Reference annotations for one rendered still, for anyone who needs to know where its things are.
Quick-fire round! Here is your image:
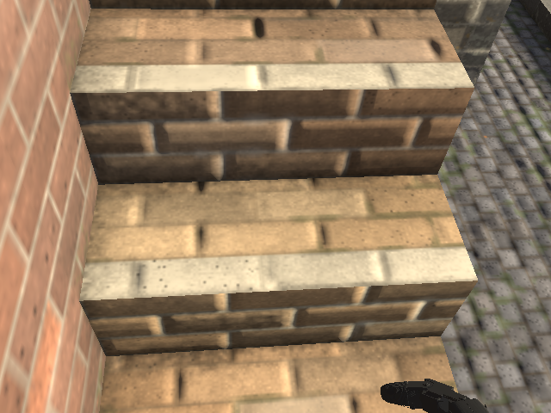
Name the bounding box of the robot right hand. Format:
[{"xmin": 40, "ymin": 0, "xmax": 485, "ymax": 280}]
[{"xmin": 381, "ymin": 379, "xmax": 489, "ymax": 413}]

